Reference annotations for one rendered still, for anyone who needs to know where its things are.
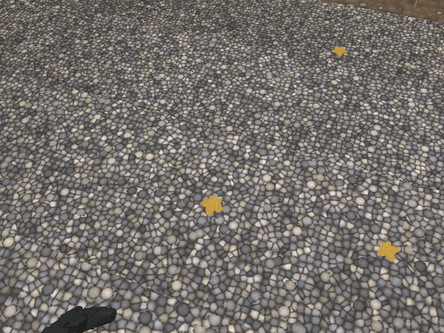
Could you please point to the left robot hand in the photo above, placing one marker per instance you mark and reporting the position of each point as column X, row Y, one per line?
column 78, row 320

